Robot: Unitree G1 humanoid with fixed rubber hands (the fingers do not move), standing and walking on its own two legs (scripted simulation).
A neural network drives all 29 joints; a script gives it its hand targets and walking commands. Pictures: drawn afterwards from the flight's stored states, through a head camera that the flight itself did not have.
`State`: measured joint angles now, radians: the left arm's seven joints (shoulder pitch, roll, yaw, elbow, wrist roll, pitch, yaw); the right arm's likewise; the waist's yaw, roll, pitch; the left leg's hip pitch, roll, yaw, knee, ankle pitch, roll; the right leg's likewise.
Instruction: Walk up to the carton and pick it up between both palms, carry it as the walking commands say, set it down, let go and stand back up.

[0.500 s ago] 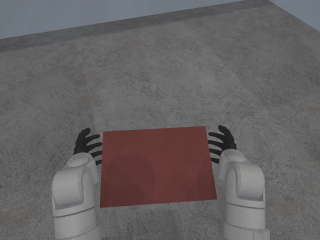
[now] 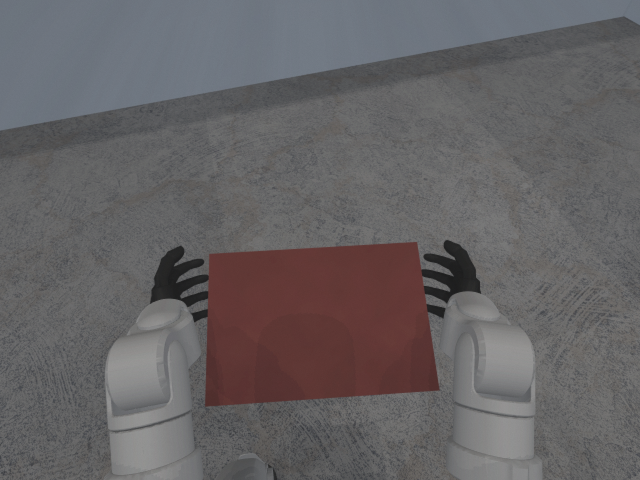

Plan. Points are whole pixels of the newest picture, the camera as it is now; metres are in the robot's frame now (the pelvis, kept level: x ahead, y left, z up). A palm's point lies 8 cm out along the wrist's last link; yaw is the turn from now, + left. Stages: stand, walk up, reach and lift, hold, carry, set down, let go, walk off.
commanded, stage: carry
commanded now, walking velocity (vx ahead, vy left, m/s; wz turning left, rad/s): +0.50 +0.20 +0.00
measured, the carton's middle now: (317, 326) +0.31 +0.01 -0.02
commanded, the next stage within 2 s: none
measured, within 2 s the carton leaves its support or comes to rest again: neither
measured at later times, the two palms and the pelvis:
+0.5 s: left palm (182, 157) +0.56 +0.22 +0.08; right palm (392, 158) +0.55 -0.11 +0.07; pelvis +0.28 +0.06 -0.02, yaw -1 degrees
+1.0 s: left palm (191, 118) +0.66 +0.23 +0.08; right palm (380, 114) +0.66 -0.10 +0.07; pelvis +0.37 +0.07 -0.01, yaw +0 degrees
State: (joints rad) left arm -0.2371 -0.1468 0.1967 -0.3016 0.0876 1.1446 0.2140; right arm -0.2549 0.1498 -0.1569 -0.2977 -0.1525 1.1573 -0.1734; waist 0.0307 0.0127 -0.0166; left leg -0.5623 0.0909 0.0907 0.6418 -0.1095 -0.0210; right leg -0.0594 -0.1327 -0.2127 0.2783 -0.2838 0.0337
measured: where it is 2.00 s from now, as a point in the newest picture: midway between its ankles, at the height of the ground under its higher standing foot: (309, 422)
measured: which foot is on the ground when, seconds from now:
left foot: up 0.00-0.08, down 0.10-0.88, up 0.90-1.00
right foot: down 0.00-0.10, up 0.12-0.38, down 0.40-1.00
